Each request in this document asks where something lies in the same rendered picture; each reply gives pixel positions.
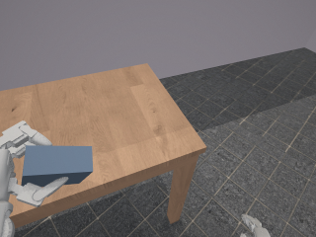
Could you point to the table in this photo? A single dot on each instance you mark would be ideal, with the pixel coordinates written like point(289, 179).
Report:
point(135, 128)

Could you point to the sponge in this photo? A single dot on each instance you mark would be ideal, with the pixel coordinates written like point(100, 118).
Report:
point(44, 164)

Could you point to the left robot hand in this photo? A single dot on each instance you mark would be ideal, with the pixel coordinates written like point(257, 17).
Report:
point(13, 144)

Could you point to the right robot hand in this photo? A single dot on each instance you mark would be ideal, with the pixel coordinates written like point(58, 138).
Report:
point(255, 226)

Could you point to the left robot forearm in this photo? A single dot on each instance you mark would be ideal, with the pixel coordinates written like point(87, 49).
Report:
point(7, 226)

